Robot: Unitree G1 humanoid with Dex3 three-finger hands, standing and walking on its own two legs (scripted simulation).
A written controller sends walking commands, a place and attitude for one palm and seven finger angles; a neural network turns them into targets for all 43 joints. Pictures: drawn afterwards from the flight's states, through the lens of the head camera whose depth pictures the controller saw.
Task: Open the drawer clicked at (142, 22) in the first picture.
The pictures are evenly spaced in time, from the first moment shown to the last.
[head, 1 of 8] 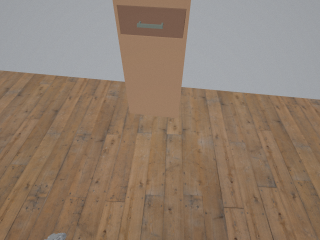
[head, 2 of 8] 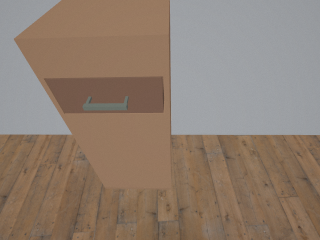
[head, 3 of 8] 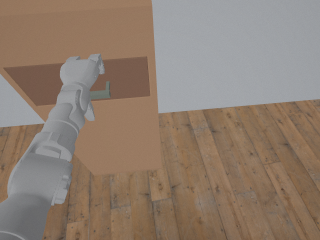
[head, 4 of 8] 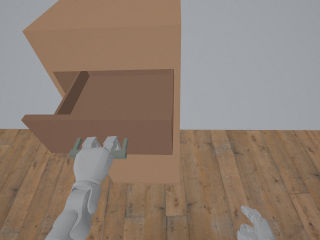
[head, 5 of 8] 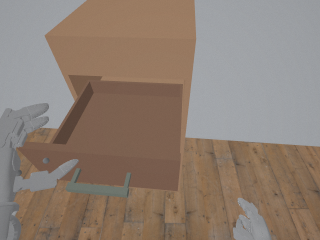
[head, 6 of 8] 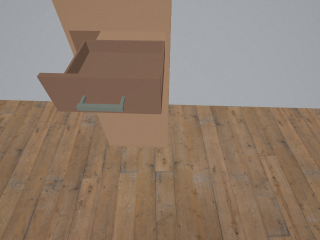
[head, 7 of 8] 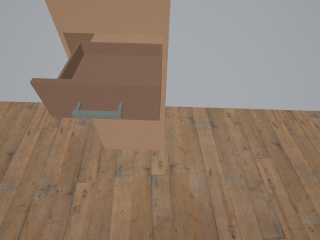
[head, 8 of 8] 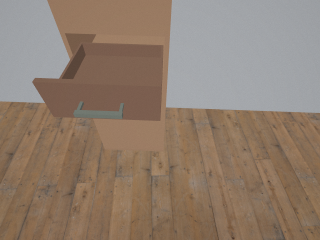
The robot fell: no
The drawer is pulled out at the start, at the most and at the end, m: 0.00 0.30 0.30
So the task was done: yes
